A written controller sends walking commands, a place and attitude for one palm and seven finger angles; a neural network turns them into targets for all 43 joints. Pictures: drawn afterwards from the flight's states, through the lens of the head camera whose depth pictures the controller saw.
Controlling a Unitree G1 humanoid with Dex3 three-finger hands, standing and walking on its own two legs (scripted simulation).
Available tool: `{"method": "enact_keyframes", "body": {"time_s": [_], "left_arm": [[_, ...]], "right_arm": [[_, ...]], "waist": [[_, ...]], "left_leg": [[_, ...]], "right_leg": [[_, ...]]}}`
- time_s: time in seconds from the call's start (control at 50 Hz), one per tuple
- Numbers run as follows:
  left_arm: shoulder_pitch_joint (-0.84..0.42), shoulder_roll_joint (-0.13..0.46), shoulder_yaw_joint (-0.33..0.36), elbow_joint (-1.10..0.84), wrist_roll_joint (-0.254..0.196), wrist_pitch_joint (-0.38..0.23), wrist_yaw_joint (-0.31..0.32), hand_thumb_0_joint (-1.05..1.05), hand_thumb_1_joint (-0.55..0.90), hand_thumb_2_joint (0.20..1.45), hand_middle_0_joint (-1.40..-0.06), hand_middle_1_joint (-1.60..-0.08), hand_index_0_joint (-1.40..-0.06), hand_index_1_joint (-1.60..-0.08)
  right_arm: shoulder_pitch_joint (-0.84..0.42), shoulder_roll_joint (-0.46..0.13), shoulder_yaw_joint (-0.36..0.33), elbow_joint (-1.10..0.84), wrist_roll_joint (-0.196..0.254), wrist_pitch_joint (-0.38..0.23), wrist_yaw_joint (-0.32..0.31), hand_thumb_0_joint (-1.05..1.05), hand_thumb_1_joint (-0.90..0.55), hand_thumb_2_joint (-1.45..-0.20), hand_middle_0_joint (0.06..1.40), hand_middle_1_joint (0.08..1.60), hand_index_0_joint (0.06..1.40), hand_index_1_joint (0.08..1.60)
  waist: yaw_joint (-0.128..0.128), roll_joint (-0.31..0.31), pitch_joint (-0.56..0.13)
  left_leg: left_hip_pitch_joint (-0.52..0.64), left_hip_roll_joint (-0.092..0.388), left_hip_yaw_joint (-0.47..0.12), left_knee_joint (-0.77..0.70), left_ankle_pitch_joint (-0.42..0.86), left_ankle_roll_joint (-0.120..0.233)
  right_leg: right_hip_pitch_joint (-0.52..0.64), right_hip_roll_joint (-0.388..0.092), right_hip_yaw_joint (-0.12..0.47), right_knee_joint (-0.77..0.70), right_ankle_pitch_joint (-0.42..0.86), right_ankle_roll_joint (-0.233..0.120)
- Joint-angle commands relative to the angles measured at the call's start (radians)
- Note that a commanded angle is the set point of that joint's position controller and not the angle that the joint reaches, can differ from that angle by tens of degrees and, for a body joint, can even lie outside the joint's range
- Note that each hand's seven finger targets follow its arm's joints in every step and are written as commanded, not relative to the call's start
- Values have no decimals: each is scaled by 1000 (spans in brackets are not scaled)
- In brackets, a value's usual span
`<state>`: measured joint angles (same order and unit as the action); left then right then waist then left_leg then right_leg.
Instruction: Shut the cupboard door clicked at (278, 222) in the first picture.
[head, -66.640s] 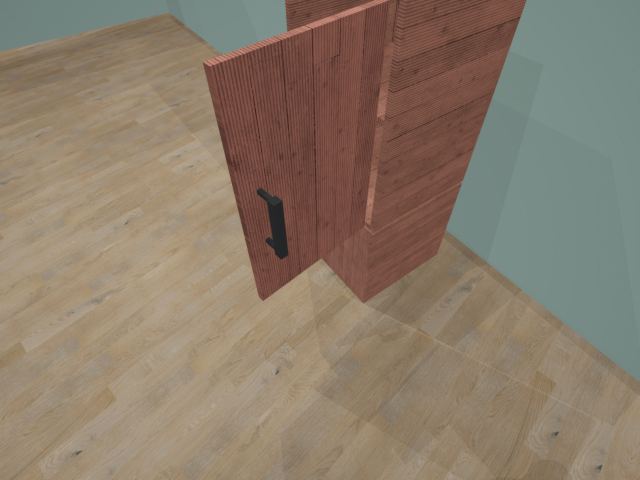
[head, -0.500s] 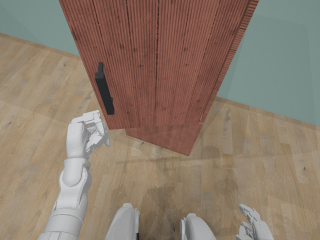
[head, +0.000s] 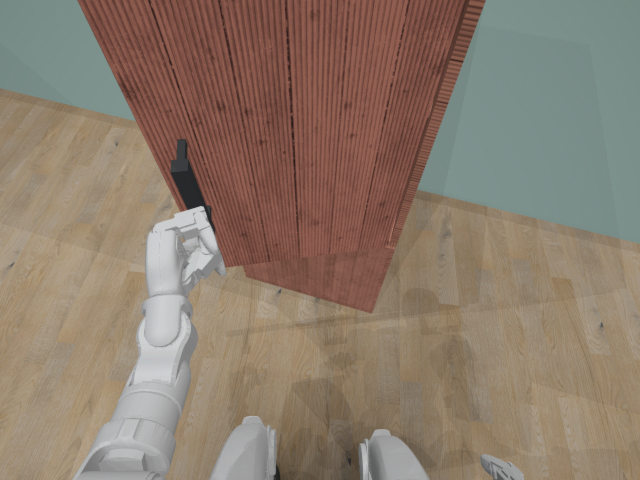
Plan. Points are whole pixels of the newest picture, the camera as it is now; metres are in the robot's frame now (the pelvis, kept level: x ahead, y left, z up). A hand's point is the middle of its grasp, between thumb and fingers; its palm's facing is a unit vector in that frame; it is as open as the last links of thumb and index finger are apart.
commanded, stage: bring the fist close to the handle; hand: left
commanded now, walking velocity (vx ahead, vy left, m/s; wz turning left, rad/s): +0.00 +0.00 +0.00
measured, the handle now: (196, 193) +0.49 +0.18 +0.03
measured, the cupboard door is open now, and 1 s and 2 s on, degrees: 26 15 0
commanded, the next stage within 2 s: push the door shut along its arc in 0.12 s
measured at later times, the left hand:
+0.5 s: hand (218, 230) +0.42 +0.14 +0.04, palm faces +0.09 -1.00 -0.04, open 3.1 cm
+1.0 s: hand (232, 195) +0.48 +0.13 +0.03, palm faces -0.05 -1.00 -0.04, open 3.1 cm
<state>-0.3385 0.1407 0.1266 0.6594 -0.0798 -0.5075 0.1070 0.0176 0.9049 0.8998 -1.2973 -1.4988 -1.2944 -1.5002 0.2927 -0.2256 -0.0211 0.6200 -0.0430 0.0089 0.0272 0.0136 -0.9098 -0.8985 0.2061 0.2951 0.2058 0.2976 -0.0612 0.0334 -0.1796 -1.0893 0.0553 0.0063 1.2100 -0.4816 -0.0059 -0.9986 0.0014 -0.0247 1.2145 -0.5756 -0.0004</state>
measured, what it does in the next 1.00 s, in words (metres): stands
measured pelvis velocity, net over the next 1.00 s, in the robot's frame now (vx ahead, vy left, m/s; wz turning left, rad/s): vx -0.01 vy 0.00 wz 0.00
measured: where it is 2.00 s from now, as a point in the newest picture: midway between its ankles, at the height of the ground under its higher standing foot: outside the picture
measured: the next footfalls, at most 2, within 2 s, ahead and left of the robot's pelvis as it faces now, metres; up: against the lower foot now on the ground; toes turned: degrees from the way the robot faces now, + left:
none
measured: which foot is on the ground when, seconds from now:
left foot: down 0.00-1.00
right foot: down 0.00-1.00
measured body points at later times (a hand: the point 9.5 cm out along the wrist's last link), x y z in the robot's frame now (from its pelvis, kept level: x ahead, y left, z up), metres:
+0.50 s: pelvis -0.01 -0.01 -0.01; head +0.10 +0.00 +0.43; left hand +0.41 +0.19 +0.04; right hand +0.10 -0.27 -0.13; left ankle +0.05 +0.12 -0.63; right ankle +0.00 -0.12 -0.63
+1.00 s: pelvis -0.01 +0.00 -0.02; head +0.12 +0.01 +0.41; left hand +0.48 +0.18 +0.04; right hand +0.02 -0.27 -0.14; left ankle +0.05 +0.12 -0.63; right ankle +0.00 -0.12 -0.63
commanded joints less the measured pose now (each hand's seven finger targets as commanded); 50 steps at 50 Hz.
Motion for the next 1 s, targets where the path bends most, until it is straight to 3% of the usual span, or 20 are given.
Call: {"method": "enact_keyframes", "body": {"time_s": [0.0, 0.1, 0.16, 0.22, 0.26, 0.32, 0.34, 0.44, 0.54, 0.58, 0.66, 0.72, 0.76, 0.8, 0.84, 0.9, 0.94, 0.98], "left_arm": [[-327, 57, -11, -219, -19, -96, -6, 0, 900, 900, -1300, -1500, -1300, -1500], [-384, 99, 15, -187, 5, -154, 3, 0, 900, 900, -1300, -1500, -1300, -1500], [-373, 122, 36, -139, 15, -151, 0, 0, 900, 900, -1300, -1500, -1300, -1500], [-311, 121, 42, -117, 6, -123, -13, 0, 900, 900, -1300, -1500, -1300, -1500], [-389, 142, 50, -117, -1, -111, -27, 0, 900, 900, -1300, -1500, -1300, -1500], [-485, 169, 63, -82, -10, -108, -51, 0, 900, 900, -1300, -1500, -1300, -1500], [-535, 201, 86, -100, -17, -120, -58, 0, 900, 900, -1300, -1500, -1300, -1500], [-613, 203, 81, -3, -24, -141, -116, 0, 900, 900, -1300, -1500, -1300, -1500], [-639, 193, 69, 94, -25, -107, -171, 0, 900, 900, -1300, -1500, -1300, -1500], [-684, 193, 67, 107, -27, -96, -184, 0, 900, 900, -1300, -1500, -1300, -1500], [-757, 272, 130, 104, -33, -101, -190, 0, 900, 900, -1300, -1500, -1300, -1500], [-830, 269, 119, 132, -19, -109, -189, 0, 900, 900, -1300, -1500, -1300, -1500], [-847, 301, 140, 149, -8, -116, -190, 0, 900, 900, -1300, -1500, -1300, -1500], [-854, 295, 131, 163, -3, -117, -200, 0, 900, 900, -1300, -1500, -1300, -1500], [-893, 285, 113, 187, -4, -113, -215, 0, 900, 900, -1300, -1500, -1300, -1500], [-951, 336, 143, 244, -3, -92, -226, 0, 900, 900, -1300, -1500, -1300, -1500], [-970, 364, 164, 240, -5, -89, -235, 0, 900, 900, -1300, -1500, -1300, -1500], [-1004, 353, 146, 256, -4, -83, -246, 0, 900, 900, -1300, -1500, -1300, -1500]], "right_arm": [[12, -143, -53, -105, 9, -35, -17, 0, -900, -900, 200, 300, 200, 300], [2, -142, -52, -82, 0, -46, -25, 0, -900, -900, 200, 300, 200, 300], [-8, -141, -49, -81, 0, -43, -24, 0, -900, -900, 200, 300, 200, 300], [-9, -140, -48, -98, 4, -33, -21, 0, -900, -900, 200, 300, 200, 300], [-4, -141, -48, -92, 8, -31, -27, 0, -900, -900, 200, 300, 200, 300], [3, -143, -45, -83, 12, -29, -37, 0, -900, -900, 200, 300, 200, 300], [9, -146, -45, -80, 12, -32, -43, 0, -900, -900, 200, 300, 200, 300], [24, -151, -45, -56, 12, -43, -48, 0, -900, -900, 200, 300, 200, 300], [62, -162, -51, -53, 16, -32, -38, 0, -900, -900, 200, 300, 200, 300], [69, -165, -54, -45, 17, -24, -37, 0, -900, -900, 200, 300, 200, 300], [86, -172, -55, -41, 17, -16, -40, 0, -900, -900, 200, 300, 200, 300], [101, -172, -54, -31, 14, -10, -36, 0, -900, -900, 200, 300, 200, 300], [111, -178, -55, -27, 11, -10, -33, 0, -900, -900, 200, 300, 200, 300], [121, -178, -57, -25, 10, -6, -29, 0, -900, -900, 200, 300, 200, 300], [133, -184, -56, -23, 10, -2, -27, 0, -900, -900, 200, 300, 200, 300], [143, -193, -53, -12, 14, 4, -28, 0, -900, -900, 200, 300, 200, 300], [153, -197, -52, -16, 12, 4, -29, 0, -900, -900, 200, 300, 200, 300], [154, -197, -50, -10, 13, 5, -26, 0, -900, -900, 200, 300, 200, 300]], "waist": [[-28, -55, -334], [-26, -37, -338], [-14, 6, -348], [3, -8, -374], [-17, -14, -388], [-42, -44, -349], [-48, -37, -362], [-60, -12, -384], [-63, 30, -423], [-76, 24, -432], [-75, 18, -469], [-96, 19, -443], [-93, 40, -465], [-94, 59, -484], [-116, 58, -468], [-132, 36, -438], [-128, 60, -467], [-141, 74, -475]], "left_leg": [[335, -42, -20, -133, 200, 20], [315, -47, -24, -115, 161, 22], [305, -52, -16, -115, 143, 21], [303, -52, -6, -124, 170, 20], [293, -53, -5, -113, 173, 25], [263, -52, -10, -106, 142, 29], [265, -51, -13, -98, 149, 31], [265, -51, -22, -77, 152, 29], [306, -48, -33, -69, 214, 27], [323, -43, -39, -65, 231, 26], [318, -42, -44, -55, 251, 28], [310, -41, -52, -53, 231, 29], [323, -39, -57, -49, 242, 28], [345, -38, -59, -45, 264, 25], [349, -36, -69, -46, 248, 28], [305, -33, -71, -43, 209, 30], [317, -34, -74, -39, 223, 32], [329, -30, -78, -32, 230, 31]], "right_leg": [[119, 22, -9, -194, 316, -13], [89, 17, -1, -177, 270, -15], [84, 14, 9, -179, 255, -15], [130, 15, 14, -184, 294, -15], [141, 13, 22, -185, 312, -8], [129, 14, 30, -196, 283, -4], [128, 15, 33, -190, 288, -5], [89, 17, 31, -168, 281, -9], [43, 20, 15, -144, 324, -16], [26, 19, 10, -143, 331, -14], [40, 20, 14, -130, 342, -14], [5, 24, 8, -129, 311, -14], [-8, 25, 6, -119, 307, -17], [-18, 27, 4, -116, 319, -20], [-53, 30, -3, -116, 288, -23], [-55, 30, 1, -125, 255, -20], [-60, 34, 1, -115, 259, -24], [-82, 32, -2, -114, 259, -24]]}}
